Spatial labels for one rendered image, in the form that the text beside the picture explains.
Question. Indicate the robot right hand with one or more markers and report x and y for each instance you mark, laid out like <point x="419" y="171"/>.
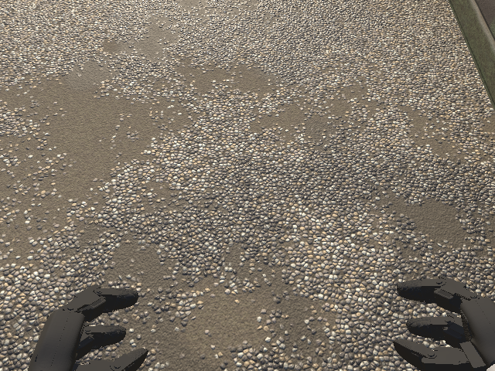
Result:
<point x="472" y="336"/>

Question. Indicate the robot left hand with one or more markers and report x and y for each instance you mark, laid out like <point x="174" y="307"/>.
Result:
<point x="67" y="337"/>

